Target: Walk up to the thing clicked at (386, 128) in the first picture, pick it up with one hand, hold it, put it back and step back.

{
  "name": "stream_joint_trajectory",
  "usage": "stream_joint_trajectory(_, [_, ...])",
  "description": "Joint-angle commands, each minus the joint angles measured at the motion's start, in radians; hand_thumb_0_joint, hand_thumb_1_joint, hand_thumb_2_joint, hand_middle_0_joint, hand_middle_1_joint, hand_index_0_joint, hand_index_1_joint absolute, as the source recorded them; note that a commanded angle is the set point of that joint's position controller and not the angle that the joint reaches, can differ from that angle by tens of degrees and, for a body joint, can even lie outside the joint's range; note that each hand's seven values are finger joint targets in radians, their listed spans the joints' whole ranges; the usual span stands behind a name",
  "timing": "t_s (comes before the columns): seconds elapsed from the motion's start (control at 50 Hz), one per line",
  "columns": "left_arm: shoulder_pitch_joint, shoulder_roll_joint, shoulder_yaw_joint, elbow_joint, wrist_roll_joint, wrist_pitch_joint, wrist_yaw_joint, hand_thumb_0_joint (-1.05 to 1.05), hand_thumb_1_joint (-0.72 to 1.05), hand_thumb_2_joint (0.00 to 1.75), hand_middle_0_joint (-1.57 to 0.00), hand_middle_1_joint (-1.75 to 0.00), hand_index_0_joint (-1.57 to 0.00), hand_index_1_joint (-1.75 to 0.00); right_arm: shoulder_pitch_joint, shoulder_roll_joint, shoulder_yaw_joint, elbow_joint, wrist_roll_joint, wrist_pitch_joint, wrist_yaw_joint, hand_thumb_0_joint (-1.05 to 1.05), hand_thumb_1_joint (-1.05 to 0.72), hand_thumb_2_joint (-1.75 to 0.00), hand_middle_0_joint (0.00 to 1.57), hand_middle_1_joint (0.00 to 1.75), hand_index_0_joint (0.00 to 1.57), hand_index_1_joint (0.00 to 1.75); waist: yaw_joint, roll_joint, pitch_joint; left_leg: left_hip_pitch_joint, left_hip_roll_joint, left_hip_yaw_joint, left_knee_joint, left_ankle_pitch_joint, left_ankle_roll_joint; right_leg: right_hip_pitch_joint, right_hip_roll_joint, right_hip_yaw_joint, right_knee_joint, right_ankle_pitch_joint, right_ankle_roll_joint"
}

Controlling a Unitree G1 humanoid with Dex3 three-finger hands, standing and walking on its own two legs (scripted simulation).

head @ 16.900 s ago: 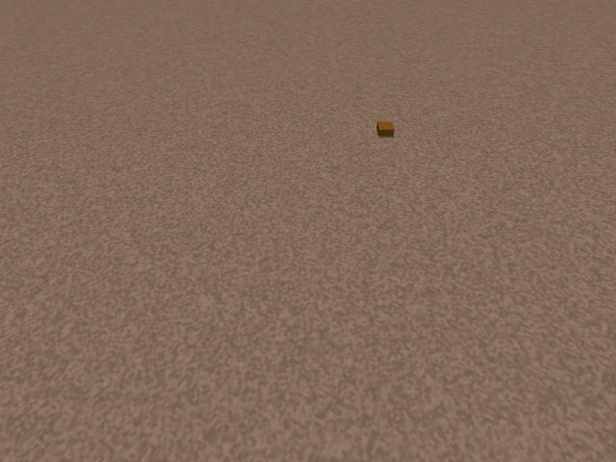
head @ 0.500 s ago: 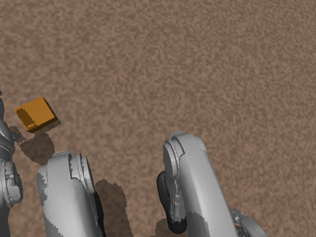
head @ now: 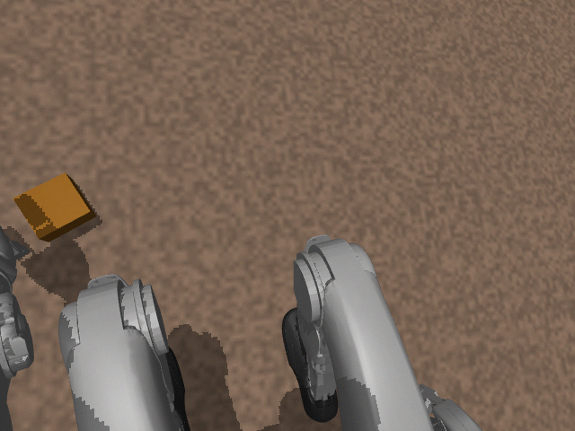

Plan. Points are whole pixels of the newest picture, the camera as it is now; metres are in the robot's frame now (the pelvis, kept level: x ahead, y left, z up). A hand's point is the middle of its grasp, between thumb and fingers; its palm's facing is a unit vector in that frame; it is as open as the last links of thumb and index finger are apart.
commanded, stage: approach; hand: left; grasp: from above
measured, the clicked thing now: (56, 207) +0.46 +0.31 -0.29
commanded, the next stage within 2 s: rest palm in 0.64 s
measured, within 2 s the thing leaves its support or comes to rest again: neither
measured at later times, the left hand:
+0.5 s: hand (37, 152) +0.50 +0.28 -0.14, palm faces -0.28 -0.21 -0.94, open 14.3 cm
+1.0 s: hand (28, 207) +0.44 +0.31 -0.20, palm faces -0.32 -0.23 -0.92, open 14.5 cm
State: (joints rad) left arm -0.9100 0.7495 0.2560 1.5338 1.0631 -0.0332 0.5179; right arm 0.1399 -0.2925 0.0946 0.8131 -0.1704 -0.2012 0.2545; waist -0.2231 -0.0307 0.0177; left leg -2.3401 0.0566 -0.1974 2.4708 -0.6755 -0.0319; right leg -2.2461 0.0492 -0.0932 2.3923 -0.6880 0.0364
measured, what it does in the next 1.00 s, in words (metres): stands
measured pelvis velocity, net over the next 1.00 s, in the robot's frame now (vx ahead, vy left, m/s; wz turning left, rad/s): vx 0.00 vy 0.00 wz -0.02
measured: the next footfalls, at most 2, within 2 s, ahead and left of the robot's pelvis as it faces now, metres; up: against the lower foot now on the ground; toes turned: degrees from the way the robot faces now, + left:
none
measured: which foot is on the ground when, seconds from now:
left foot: down 0.00-1.00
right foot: down 0.00-1.00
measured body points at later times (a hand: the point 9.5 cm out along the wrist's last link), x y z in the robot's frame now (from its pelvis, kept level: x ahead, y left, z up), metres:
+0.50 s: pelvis +0.00 +0.00 +0.01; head +0.24 +0.05 +0.38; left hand +0.51 +0.28 -0.09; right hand +0.01 -0.26 -0.09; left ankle +0.08 +0.14 -0.28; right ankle +0.10 -0.12 -0.28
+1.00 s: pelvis +0.00 +0.00 +0.00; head +0.25 +0.09 +0.36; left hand +0.45 +0.32 -0.15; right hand +0.06 -0.26 -0.09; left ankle +0.08 +0.14 -0.28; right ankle +0.10 -0.12 -0.28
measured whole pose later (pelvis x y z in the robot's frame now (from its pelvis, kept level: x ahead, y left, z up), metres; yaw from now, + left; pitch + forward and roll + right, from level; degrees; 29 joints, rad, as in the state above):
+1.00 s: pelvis +0.00 +0.00 +0.00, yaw -1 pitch +30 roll -9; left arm -1.06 0.78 0.20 1.77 1.08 -0.01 0.68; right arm 0.10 -0.31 0.14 0.79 -0.22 -0.27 0.28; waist -0.30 -0.07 0.05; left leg -2.35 0.05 -0.22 2.50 -0.68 -0.03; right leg -2.25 0.06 -0.11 2.40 -0.69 0.04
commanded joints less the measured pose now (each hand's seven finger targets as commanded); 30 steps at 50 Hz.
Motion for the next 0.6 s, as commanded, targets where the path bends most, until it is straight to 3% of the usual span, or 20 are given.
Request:
stream_joint_trajectory(0.0, [-0.270, 0.253, -0.010, -0.131, -0.006, 0.002, 0.046, 0.00, -0.45, 0.90, -0.26, -0.78, -0.22, -0.82, 0.192, -0.249, -0.079, 0.002, 0.001, -0.018, -0.001, 0.00, -0.89, -0.90, 0.20, 0.30, 0.20, 0.30, -0.007, 0.330, -0.660, 0.492, -0.011, 0.130, -0.241, 0.140, 0.054, 0.306, 0.026, -0.095, -0.260, 0.197, -0.066])
stream_joint_trajectory(0.1, [-0.382, 0.159, -0.091, -0.146, -0.008, 0.014, 0.061, 0.00, -0.52, 0.95, -0.19, -0.87, -0.16, -0.90, 0.212, -0.254, -0.087, 0.017, 0.001, -0.026, 0.001, 0.00, -0.89, -0.90, 0.20, 0.30, 0.20, 0.30, -0.053, 0.343, -0.679, 0.527, -0.007, 0.119, -0.252, 0.135, 0.047, 0.273, 0.030, -0.108, -0.271, 0.203, -0.068])
stream_joint_trajectory(0.16, [-0.479, 0.102, -0.134, -0.093, -0.016, 0.033, 0.086, 0.00, -0.54, 0.96, -0.18, -0.88, -0.15, -0.92, 0.229, -0.259, -0.082, 0.031, -0.009, -0.035, 0.004, 0.00, -0.89, -0.90, 0.20, 0.30, 0.20, 0.30, -0.102, 0.346, -0.634, 0.528, -0.004, 0.110, -0.261, 0.117, 0.044, 0.233, 0.027, -0.115, -0.275, 0.192, -0.068])
stream_joint_trajectory(0.24, [-0.536, 0.146, -0.120, -0.033, -0.005, 0.077, 0.111, 0.00, -0.57, 0.99, -0.16, -0.90, -0.12, -0.94, 0.236, -0.262, -0.065, 0.037, -0.016, -0.033, 0.007, 0.00, -0.90, -0.90, 0.20, 0.30, 0.20, 0.30, -0.103, 0.338, -0.662, 0.516, -0.005, 0.117, -0.247, 0.137, 0.049, 0.257, 0.027, -0.103, -0.283, 0.214, -0.062])
stream_joint_trajectory(0.3, [-0.551, 0.235, -0.062, -0.007, 0.008, 0.113, 0.121, 0.00, -0.60, 1.01, -0.13, -0.93, -0.10, -0.97, 0.236, -0.271, -0.053, 0.027, -0.017, -0.027, 0.011, 0.00, -0.90, -0.90, 0.20, 0.30, 0.20, 0.30, -0.082, 0.370, -0.700, 0.515, -0.007, 0.127, -0.248, 0.165, 0.049, 0.296, 0.027, -0.096, -0.276, 0.239, -0.062])
stream_joint_trajectory(0.36, [-0.514, 0.237, -0.056, 0.041, 0.014, 0.150, 0.106, 0.00, -0.61, 1.02, -0.11, -0.96, -0.08, -0.99, 0.220, -0.265, -0.041, 0.006, -0.014, -0.018, 0.022, 0.00, -0.90, -0.90, 0.20, 0.30, 0.20, 0.30, -0.076, 0.380, -0.712, 0.498, -0.011, 0.136, -0.254, 0.187, 0.053, 0.328, 0.032, -0.087, -0.269, 0.260, -0.063])
stream_joint_trajectory(0.4, [-0.488, 0.240, -0.048, 0.057, 0.000, 0.170, 0.088, 0.00, -0.61, 1.02, -0.10, -0.96, -0.07, -1.00, 0.219, -0.278, -0.035, -0.011, -0.009, -0.018, 0.026, 0.00, -0.89, -0.90, 0.20, 0.30, 0.20, 0.30, -0.080, 0.344, -0.698, 0.474, -0.013, 0.131, -0.255, 0.199, 0.059, 0.341, 0.033, -0.092, -0.273, 0.268, -0.060])
stream_joint_trajectory(0.42, [-0.450, 0.234, -0.065, 0.097, -0.011, 0.178, 0.075, 0.00, -0.61, 1.02, -0.10, -0.97, -0.07, -1.00, 0.206, -0.269, -0.027, -0.016, -0.007, -0.019, 0.027, 0.00, -0.89, -0.90, 0.20, 0.30, 0.20, 0.30, -0.075, 0.320, -0.655, 0.419, -0.015, 0.137, -0.243, 0.184, 0.070, 0.339, 0.036, -0.081, -0.283, 0.261, -0.054])
stream_joint_trajectory(0.46, [-0.400, 0.260, -0.047, 0.096, -0.028, 0.183, 0.043, 0.00, -0.61, 1.02, -0.10, -0.97, -0.06, -1.00, 0.221, -0.286, -0.029, -0.015, -0.001, -0.023, 0.026, 0.00, -0.89, -0.90, 0.20, 0.30, 0.20, 0.30, -0.075, 0.262, -0.636, 0.377, -0.017, 0.137, -0.240, 0.167, 0.079, 0.365, 0.038, -0.078, -0.291, 0.236, -0.048])
stream_joint_trajectory(0.48, [-0.356, 0.223, -0.081, 0.133, -0.040, 0.184, 0.017, 0.00, -0.61, 1.02, -0.09, -0.98, -0.07, -1.01, 0.206, -0.274, -0.023, -0.029, -0.001, -0.024, 0.029, 0.00, -0.89, -0.90, 0.20, 0.30, 0.20, 0.30, -0.076, 0.226, -0.613, 0.342, -0.019, 0.137, -0.234, 0.161, 0.084, 0.380, 0.041, -0.073, -0.294, 0.233, -0.045])
stream_joint_trajectory(0.5, [-0.330, 0.291, -0.036, 0.134, -0.050, 0.180, 0.009, 0.00, -0.61, 1.01, -0.10, -0.98, -0.07, -1.01, 0.227, -0.289, -0.028, -0.015, 0.001, -0.025, 0.027, 0.00, -0.89, -0.90, 0.20, 0.30, 0.20, 0.30, -0.064, 0.194, -0.619, 0.309, -0.019, 0.138, -0.228, 0.160, 0.088, 0.421, 0.044, -0.066, -0.301, 0.225, -0.039])
stream_joint_trajectory(0.52, [-0.281, 0.316, -0.008, 0.135, -0.044, 0.177, -0.003, 0.00, -0.61, 1.01, -0.09, -0.98, -0.07, -1.01, 0.251, -0.296, -0.031, -0.011, -0.002, -0.023, 0.023, 0.00, -0.89, -0.89, 0.20, 0.30, 0.20, 0.30, -0.063, 0.175, -0.622, 0.310, -0.022, 0.144, -0.223, 0.182, 0.091, 0.454, 0.038, -0.063, -0.295, 0.253, -0.035])
stream_joint_trajectory(0.58, [-0.272, 0.271, -0.021, 0.092, -0.070, 0.137, -0.028, 0.00, -0.60, 0.99, -0.09, -1.00, -0.07, -1.02, 0.244, -0.276, -0.026, -0.029, -0.005, -0.024, 0.027, 0.00, -0.89, -0.89, 0.20, 0.30, 0.20, 0.30, -0.071, 0.150, -0.615, 0.293, -0.019, 0.133, -0.222, 0.164, 0.087, 0.477, 0.042, -0.059, -0.298, 0.221, -0.033])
